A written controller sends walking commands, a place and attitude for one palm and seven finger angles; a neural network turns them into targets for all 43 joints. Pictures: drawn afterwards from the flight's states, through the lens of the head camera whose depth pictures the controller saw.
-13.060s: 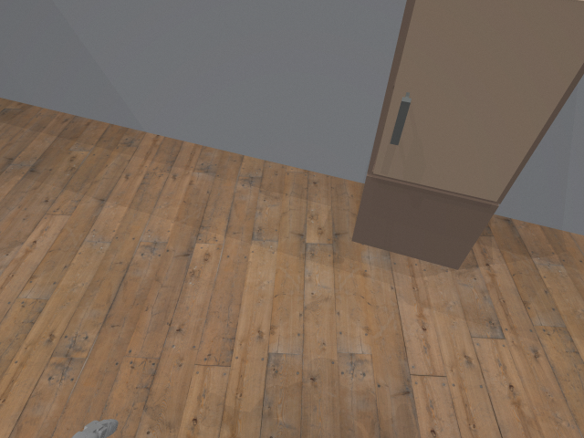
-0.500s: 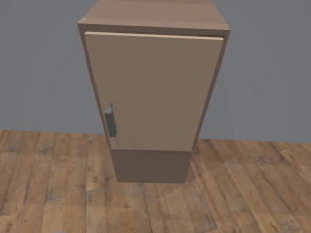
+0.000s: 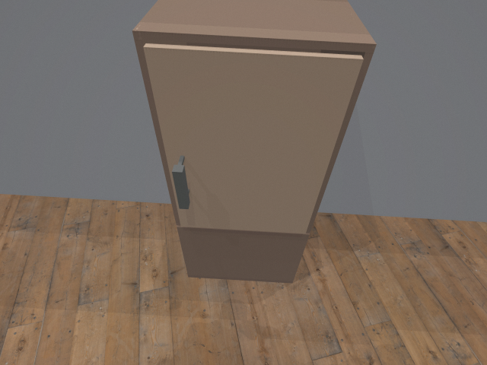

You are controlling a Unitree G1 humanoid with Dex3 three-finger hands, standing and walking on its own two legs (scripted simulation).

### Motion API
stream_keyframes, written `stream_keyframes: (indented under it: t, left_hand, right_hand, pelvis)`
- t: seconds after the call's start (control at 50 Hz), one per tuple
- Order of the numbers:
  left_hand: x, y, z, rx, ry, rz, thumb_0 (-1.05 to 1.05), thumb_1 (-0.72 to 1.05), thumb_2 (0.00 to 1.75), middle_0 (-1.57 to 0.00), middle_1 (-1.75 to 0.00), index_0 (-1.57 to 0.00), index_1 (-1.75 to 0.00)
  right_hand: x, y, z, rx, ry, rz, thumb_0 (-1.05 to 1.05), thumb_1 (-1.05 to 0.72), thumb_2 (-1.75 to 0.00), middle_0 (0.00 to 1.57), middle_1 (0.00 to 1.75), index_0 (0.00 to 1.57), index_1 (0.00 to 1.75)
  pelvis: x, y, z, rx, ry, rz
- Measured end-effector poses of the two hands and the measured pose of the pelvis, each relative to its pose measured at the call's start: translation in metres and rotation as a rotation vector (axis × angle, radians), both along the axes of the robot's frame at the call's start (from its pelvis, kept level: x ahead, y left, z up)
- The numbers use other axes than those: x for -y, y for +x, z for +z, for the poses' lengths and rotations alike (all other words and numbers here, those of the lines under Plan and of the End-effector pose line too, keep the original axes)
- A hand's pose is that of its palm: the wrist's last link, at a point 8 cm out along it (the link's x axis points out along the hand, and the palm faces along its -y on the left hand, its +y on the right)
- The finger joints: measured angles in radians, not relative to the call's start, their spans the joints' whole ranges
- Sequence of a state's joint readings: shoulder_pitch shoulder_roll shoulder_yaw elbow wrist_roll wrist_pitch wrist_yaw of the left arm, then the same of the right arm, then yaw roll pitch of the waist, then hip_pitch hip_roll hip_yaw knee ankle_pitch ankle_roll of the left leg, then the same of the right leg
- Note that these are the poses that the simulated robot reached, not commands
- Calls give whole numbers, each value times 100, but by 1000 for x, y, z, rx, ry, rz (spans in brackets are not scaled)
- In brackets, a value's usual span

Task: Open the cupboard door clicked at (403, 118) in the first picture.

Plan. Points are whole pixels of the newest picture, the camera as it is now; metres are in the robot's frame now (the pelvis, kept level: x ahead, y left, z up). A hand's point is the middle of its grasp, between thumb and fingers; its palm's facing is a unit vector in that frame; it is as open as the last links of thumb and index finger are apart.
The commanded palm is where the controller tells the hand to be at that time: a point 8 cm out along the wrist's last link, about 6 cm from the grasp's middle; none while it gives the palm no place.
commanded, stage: look again from close up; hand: left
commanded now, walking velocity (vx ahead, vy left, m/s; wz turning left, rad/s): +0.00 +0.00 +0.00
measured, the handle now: (183, 182) +0.57 +0.20 -0.10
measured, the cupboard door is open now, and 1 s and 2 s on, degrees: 0 0 0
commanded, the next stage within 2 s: raise the hand with hooked fingers in 0.48 s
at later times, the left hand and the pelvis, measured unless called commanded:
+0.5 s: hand out of the picture +0.05 +0.23 -0.17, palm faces -0.02 -0.96 -0.29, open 7.4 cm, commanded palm none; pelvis +0.01 +0.00 +0.00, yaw +0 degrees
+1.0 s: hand (126, 346) +0.17 +0.22 -0.10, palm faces +0.04 -1.00 -0.06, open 8.6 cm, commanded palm +0.15 +0.28 -0.08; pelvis +0.00 -0.03 -0.11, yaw +0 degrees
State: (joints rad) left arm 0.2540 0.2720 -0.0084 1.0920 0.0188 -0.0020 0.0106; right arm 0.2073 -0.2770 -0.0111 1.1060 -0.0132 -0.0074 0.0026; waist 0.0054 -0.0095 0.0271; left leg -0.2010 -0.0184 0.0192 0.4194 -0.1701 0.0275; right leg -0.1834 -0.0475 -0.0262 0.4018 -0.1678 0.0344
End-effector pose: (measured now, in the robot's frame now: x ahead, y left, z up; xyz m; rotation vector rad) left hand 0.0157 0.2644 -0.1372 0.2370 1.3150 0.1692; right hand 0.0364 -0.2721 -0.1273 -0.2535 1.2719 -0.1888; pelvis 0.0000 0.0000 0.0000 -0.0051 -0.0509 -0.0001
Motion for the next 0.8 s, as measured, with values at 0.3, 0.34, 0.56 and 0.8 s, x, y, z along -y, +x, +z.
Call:
stream_keyframes:
  t: [0.3, 0.34, 0.56, 0.8]
  left_hand:
    - [-6, 25, 4, 49, 10, -20, 1, 91, 90, -21, -30, -21, -29]
    - [-8, 27, 5, 52, 14, -22, 1, 91, 90, -21, -30, -21, -29]
    - [-15, 30, 8, 35, 31, -22, 1, 91, 90, -20, -30, -21, -29]
    - [-19, 162, 118, 1086, 16, 57, 2, 82, 86, -21, -35, -21, -35]
  right_hand:
    - [-4, 12, 3, 26, 0, -7, 1, -90, -89, 21, 30, 21, 30]
    - [-4, 13, 3, 27, -1, -6, 1, -90, -89, 21, 30, 21, 30]
    - [1, 18, 4, 12, -10, -3, 1, -90, -89, 21, 30, 21, 30]
    - [-15, 101, 16, 537, 9, 67, 1, -90, -89, 21, 30, 20, 30]
  pelvis:
    - [-4, 2, 1, 4, 1, -4]
    - [-4, 3, 1, 3, 1, -4]
    - [-4, 7, 2, -6, 3, -3]
    - [6, 5, -27, -114, 10, 18]
